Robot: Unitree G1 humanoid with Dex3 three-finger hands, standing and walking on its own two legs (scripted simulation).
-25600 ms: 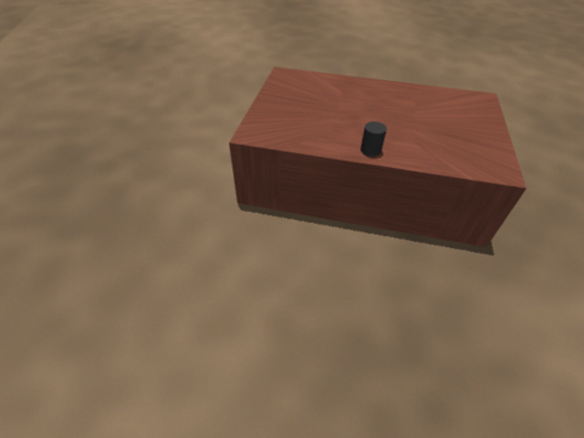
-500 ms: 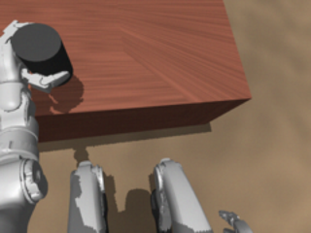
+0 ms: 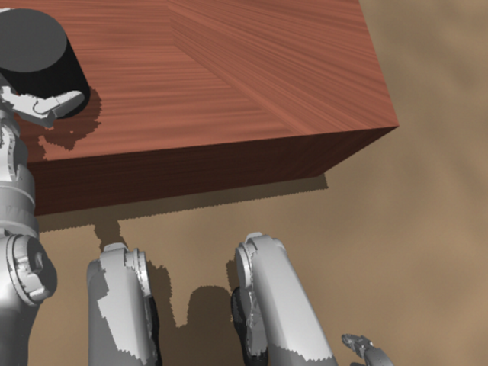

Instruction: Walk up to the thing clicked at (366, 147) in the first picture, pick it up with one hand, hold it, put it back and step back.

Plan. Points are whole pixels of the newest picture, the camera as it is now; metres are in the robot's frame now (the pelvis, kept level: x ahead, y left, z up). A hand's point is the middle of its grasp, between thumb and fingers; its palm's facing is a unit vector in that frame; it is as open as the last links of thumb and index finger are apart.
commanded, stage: lower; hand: left
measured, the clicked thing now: (44, 69) +0.54 +0.23 -0.01
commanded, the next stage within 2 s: loosen in 0.40 s
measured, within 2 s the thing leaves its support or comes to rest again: rests again in 0.16 s
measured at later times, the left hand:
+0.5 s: hand (44, 75) +0.54 +0.24 -0.02, palm faces +0.16 -0.99 -0.03, open 11.5 cm
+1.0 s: hand (46, 76) +0.54 +0.24 -0.03, palm faces +0.18 -0.98 -0.02, open 15.1 cm
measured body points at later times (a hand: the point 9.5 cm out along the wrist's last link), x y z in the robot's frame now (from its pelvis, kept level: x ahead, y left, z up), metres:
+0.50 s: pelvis +0.00 +0.00 -0.02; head +0.22 +0.06 +0.36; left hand +0.53 +0.29 -0.02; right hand +0.06 -0.26 -0.14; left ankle +0.09 +0.14 -0.40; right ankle +0.07 -0.12 -0.40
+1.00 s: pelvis +0.00 +0.00 -0.03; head +0.22 +0.06 +0.36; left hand +0.53 +0.29 -0.02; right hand +0.06 -0.26 -0.14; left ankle +0.09 +0.14 -0.40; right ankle +0.07 -0.12 -0.40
